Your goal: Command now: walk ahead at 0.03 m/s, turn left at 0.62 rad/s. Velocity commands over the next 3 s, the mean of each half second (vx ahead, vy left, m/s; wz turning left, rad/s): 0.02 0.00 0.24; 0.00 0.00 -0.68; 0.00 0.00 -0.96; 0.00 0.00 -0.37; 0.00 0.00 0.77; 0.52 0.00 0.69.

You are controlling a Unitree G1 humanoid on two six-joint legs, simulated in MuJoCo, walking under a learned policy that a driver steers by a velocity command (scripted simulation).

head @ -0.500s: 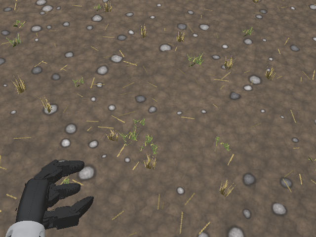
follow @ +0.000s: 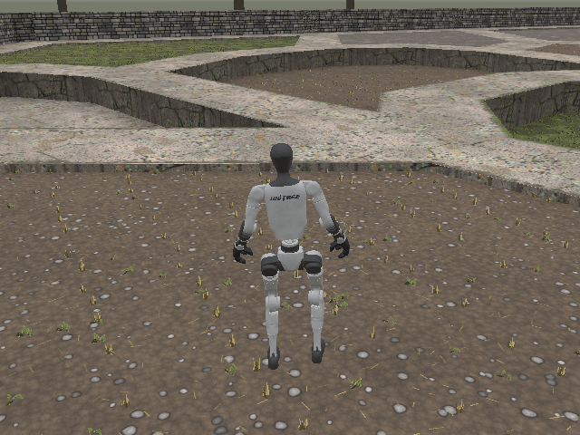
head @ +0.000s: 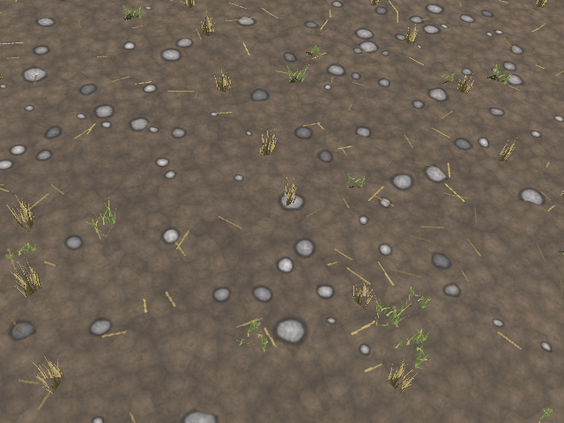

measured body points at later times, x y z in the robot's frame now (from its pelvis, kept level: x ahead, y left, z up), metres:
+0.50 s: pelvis +0.03 -0.02 +0.01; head +0.04 -0.02 +0.46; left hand +0.16 +0.24 -0.10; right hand +0.20 -0.26 -0.10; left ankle +0.03 +0.10 -0.73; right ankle +0.03 -0.14 -0.73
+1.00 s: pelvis +0.02 -0.04 +0.00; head +0.05 -0.07 +0.45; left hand +0.28 +0.15 -0.08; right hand +0.06 -0.36 -0.11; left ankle +0.03 +0.10 -0.73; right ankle -0.01 -0.15 -0.73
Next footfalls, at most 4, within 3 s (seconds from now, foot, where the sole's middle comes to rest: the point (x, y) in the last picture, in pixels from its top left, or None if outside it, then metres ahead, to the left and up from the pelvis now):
0.32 right None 0.07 -0.14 -0.76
1.00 right None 0.02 -0.16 -0.76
1.44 left None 0.19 -0.03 -0.76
1.84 right None -0.06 -0.17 -0.76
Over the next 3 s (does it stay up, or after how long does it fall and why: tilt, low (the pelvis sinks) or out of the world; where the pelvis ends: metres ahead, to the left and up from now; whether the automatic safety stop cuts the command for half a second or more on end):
stays up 0.20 -0.14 0.02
